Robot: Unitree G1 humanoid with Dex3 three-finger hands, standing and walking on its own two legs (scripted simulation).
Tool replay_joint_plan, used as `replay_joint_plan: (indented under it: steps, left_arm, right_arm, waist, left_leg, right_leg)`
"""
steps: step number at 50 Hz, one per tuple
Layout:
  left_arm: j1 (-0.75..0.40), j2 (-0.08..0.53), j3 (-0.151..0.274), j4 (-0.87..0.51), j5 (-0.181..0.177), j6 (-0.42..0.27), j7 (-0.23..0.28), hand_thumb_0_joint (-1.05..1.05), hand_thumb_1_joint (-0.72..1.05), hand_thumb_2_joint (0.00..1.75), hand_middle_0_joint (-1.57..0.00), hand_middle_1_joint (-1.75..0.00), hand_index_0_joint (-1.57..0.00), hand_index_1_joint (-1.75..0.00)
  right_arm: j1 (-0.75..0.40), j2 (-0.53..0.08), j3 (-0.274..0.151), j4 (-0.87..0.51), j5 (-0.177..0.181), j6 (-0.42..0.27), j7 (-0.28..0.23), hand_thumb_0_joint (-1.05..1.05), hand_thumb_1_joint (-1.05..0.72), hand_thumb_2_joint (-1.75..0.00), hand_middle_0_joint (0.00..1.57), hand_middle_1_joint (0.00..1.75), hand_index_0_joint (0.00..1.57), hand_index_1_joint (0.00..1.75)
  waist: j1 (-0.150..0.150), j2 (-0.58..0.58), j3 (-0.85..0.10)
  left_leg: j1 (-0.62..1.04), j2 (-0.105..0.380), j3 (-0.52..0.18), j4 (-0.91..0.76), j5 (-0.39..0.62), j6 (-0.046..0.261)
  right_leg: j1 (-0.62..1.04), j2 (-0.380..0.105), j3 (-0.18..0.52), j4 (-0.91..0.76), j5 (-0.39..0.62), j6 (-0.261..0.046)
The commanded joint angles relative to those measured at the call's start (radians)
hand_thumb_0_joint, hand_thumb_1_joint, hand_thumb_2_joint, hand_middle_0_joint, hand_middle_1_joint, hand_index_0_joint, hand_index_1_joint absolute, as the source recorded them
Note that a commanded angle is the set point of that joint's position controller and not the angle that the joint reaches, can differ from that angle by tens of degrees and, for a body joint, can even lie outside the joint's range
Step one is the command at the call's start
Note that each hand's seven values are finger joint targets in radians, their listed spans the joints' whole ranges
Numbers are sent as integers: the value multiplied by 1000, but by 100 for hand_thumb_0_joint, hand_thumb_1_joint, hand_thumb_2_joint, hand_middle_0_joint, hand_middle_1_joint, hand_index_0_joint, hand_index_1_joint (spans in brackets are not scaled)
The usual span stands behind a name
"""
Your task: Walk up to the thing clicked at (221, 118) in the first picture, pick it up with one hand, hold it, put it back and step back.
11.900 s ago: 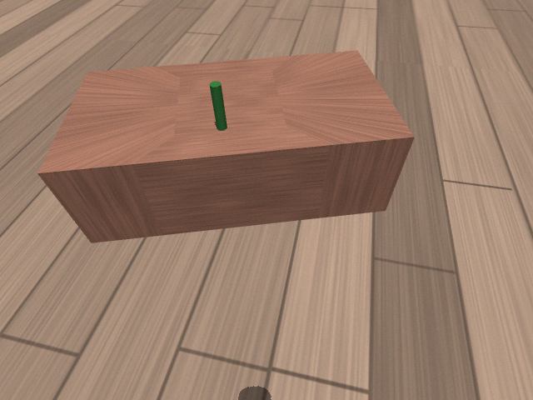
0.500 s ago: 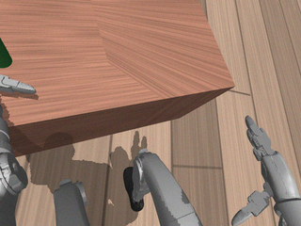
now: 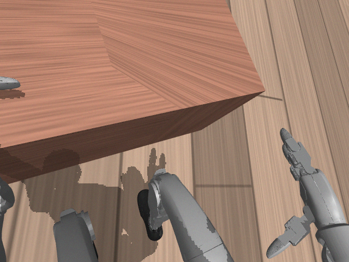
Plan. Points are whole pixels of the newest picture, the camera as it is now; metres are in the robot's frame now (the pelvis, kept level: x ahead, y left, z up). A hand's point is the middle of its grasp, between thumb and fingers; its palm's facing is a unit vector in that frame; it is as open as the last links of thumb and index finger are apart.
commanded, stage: close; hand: left
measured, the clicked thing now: out of the picture +0.60 +0.22 -0.01
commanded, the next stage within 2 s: settle in 0.28 s
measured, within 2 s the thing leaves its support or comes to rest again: leaves its support in 0.68 s
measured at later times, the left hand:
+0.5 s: hand out of the picture +0.59 +0.19 -0.04, palm faces +0.19 -0.98 -0.03, open 5.5 cm
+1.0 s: hand out of the picture +0.59 +0.20 +0.03, palm faces +0.20 -0.98 -0.03, open 5.1 cm
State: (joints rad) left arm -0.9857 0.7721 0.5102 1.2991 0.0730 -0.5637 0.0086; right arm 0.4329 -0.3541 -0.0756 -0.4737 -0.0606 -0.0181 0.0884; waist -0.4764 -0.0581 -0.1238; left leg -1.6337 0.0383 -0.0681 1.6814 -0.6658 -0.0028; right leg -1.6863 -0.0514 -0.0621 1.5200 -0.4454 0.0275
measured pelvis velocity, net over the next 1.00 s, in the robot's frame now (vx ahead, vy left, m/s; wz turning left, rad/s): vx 0.01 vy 0.01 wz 0.00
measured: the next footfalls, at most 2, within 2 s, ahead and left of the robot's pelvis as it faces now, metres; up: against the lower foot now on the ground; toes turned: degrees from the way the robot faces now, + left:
none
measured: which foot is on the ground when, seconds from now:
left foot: down 0.00-1.00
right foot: down 0.00-1.00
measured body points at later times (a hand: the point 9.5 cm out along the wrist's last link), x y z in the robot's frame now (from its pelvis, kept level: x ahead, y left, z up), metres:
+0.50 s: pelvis +0.00 +0.00 +0.00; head +0.23 +0.09 +0.38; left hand +0.57 +0.25 -0.03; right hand +0.18 -0.25 +0.13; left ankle +0.04 +0.12 -0.52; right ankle +0.11 -0.14 -0.52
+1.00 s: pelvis +0.01 +0.01 +0.04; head +0.21 +0.08 +0.43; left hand +0.57 +0.25 +0.03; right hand +0.18 -0.25 +0.12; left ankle +0.04 +0.12 -0.52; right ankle +0.11 -0.14 -0.52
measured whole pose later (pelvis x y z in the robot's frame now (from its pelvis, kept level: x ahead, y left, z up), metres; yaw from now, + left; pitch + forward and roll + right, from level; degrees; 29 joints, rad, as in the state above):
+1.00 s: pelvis +0.01 +0.01 +0.04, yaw +0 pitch +32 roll -5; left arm -1.00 0.71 0.46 1.29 0.08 -0.48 0.04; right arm 0.41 -0.32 -0.04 -0.36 -0.06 0.01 0.07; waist -0.43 -0.04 -0.13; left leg -1.47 0.04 -0.05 1.56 -0.64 0.00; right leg -1.53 -0.04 -0.06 1.39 -0.42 0.03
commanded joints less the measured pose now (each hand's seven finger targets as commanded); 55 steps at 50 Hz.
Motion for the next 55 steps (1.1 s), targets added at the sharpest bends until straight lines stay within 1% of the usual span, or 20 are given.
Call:
replay_joint_plan:
  steps: [1, 4, 6, 9, 13, 16, 20, 24, 26, 29, 30, 36, 37, 38, 40, 46, 49, 52, 53, 55]
  left_arm:
    - [-359, 190, -7, -173, -11, -63, -17, 0, -38, 43, -78, -65, -80, -65]
    - [-367, 201, -5, -204, -14, -64, -23, 0, -29, 52, -88, -75, -89, -74]
    - [-427, 262, 19, -299, -18, -68, -25, 0, -19, 60, -98, -84, -99, -83]
    - [-358, 172, -18, -211, -11, -39, -24, 0, -9, 73, -110, -97, -111, -97]
    - [-421, 184, -20, -294, -2, -39, -9, 0, 8, 85, -123, -110, -124, -109]
    - [-335, 120, -43, -135, 1, -22, -2, 0, 21, 94, -133, -120, -134, -119]
    - [-401, 213, -9, -226, 20, -46, 25, 0, 45, 112, -136, -132, -136, -133]
    - [-376, 157, -18, -184, 2, -41, 24, 0, 59, 134, -143, -144, -143, -146]
    - [-409, 203, -5, -255, 3, -46, 23, 0, 64, 134, -144, -145, -144, -146]
    - [-455, 214, -2, -348, 5, -46, 19, 0, 64, 136, -147, -148, -147, -149]
    - [-409, 171, -24, -270, 0, -30, 13, 0, 63, 135, -146, -147, -146, -148]
    - [-496, 208, -16, -396, -6, -17, 22, 0, 58, 137, -150, -151, -149, -153]
    - [-452, 165, -36, -324, -11, -4, 20, 0, 57, 139, -150, -152, -150, -154]
    - [-505, 185, -25, -411, -15, -12, 25, 0, 56, 139, -151, -152, -150, -154]
    - [-428, 125, -51, -275, -12, 5, 23, 0, 58, 141, -151, -153, -150, -155]
    - [-467, 152, -33, -285, -7, -6, 35, 0, 57, 142, -150, -154, -150, -155]
    - [-406, 92, -58, -162, -3, 5, 26, 0, 58, 141, -150, -154, -150, -155]
    - [-488, 155, -25, -256, -10, -22, 29, 0, 56, 141, -149, -154, -149, -155]
    - [-440, 115, -44, -192, -14, -14, 18, 0, 57, 142, -149, -155, -150, -156]
    - [-451, 130, -37, -204, -5, -15, 14, 0, 58, 143, -150, -155, -150, -156]
  right_arm:
    - [83, -185, -165, -183, 4, -50, -29, 0, 52, -5, 5, 5, 5, 5]
    - [87, -189, -158, -192, 6, -51, -26, 0, 52, -5, 5, 5, 5, 5]
    - [109, -188, -173, -154, 9, -47, -27, 0, 52, -5, 5, 5, 5, 5]
    - [81, -200, -189, -188, 9, -49, -25, 0, 52, -5, 5, 5, 5, 5]
    - [93, -186, -182, -155, 6, -47, -21, 0, 52, -5, 5, 5, 5, 5]
    - [83, -170, -161, -122, 7, -45, -17, 0, 53, -4, 5, 5, 5, 5]
    - [60, -195, -173, -191, 4, -47, -16, 0, 54, -5, 5, 5, 5, 5]
    - [70, -184, -177, -182, 6, -45, -20, 0, 54, -5, 5, 5, 5, 5]
    - [83, -182, -173, -186, 5, -49, -22, 0, 54, -5, 5, 5, 5, 5]
    - [91, -171, -165, -203, 6, -48, -21, 0, 54, -5, 5, 5, 5, 5]
    - [83, -176, -166, -197, 6, -48, -24, 0, 54, -5, 5, 5, 5, 5]
    - [82, -159, -130, -126, 1, -36, -32, 0, 54, -5, 5, 5, 5, 5]
    - [47, -168, -135, -145, 3, -37, -36, 0, 54, -5, 5, 5, 5, 5]
    - [66, -160, -135, -112, 0, -33, -37, 0, 55, -5, 5, 5, 5, 5]
    - [68, -147, -121, -49, 0, -24, -37, 0, 55, -5, 5, 5, 5, 5]
    - [54, -133, -106, -50, -4, -19, -40, 0, 56, -5, 5, 5, 5, 5]
    - [25, -145, -118, -39, -2, -22, -44, 0, 56, -5, 5, 5, 5, 5]
    - [37, -135, -98, -35, -5, -21, -44, 0, 56, -5, 5, 5, 5, 5]
    - [26, -143, -104, -67, 0, -24, -44, 0, 56, -5, 5, 5, 5, 5]
    - [48, -150, -119, -45, -6, -23, -46, 0, 56, -5, 5, 5, 5, 5]
  waist:
    - [8, 427, -622]
    - [12, 457, -646]
    - [25, 540, -689]
    - [16, 497, -646]
    - [12, 538, -646]
    - [5, 479, -535]
    - [16, 473, -627]
    - [10, 431, -621]
    - [15, 475, -668]
    - [23, 520, -713]
    - [25, 506, -691]
    - [55, 562, -715]
    - [54, 534, -698]
    - [56, 561, -693]
    - [50, 510, -605]
    - [59, 437, -633]
    - [50, 379, -557]
    - [68, 409, -617]
    - [59, 394, -630]
    - [60, 405, -625]
  left_leg:
    - [396, -30, 5, -233, 305, -7]
    - [441, -27, -1, -233, 359, -13]
    - [521, -23, -6, -233, 415, -21]
    - [517, -22, -11, -247, 407, -23]
    - [558, -14, -13, -244, 434, -27]
    - [478, -16, -14, -246, 412, -22]
    - [474, -18, -17, -250, 389, -20]
    - [427, -27, -1, -262, 317, -10]
    - [474, -26, 5, -258, 334, -11]
    - [527, -26, 5, -268, 361, -17]
    - [531, -28, 9, -269, 356, -15]
    - [619, -24, 2, -307, 399, -27]
    - [629, -22, -1, -311, 417, -27]
    - [635, -21, 1, -319, 402, -28]
    - [610, -17, -6, -329, 416, -27]
    - [564, -25, 14, -340, 401, -10]
    - [527, -21, 7, -367, 358, -9]
    - [575, -22, 5, -381, 368, -16]
    - [604, -19, -1, -383, 397, -17]
    - [626, -18, 0, -388, 406, -19]
  right_leg:
    - [481, 49, 33, -131, 191, -47]
    - [470, 52, 20, -122, 224, -52]
    - [449, 54, 14, -104, 243, -58]
    - [449, 55, 6, -118, 243, -59]
    - [407, 60, 2, -118, 230, -62]
    - [385, 61, -3, -127, 224, -61]
    - [440, 61, -4, -114, 222, -58]
    - [490, 57, 11, -143, 192, -50]
    - [499, 57, 17, -143, 201, -50]
    - [511, 56, 15, -141, 215, -54]
    - [519, 54, 23, -154, 215, -52]
    - [518, 55, 14, -171, 222, -59]
    - [523, 56, 12, -177, 235, -58]
    - [520, 57, 14, -184, 218, -59]
    - [490, 61, 3, -196, 220, -60]
    - [597, 58, 19, -230, 249, -51]
    - [570, 62, 11, -248, 219, -52]
    - [587, 62, 8, -251, 217, -53]
    - [589, 63, 4, -250, 239, -54]
    - [580, 64, 5, -254, 238, -56]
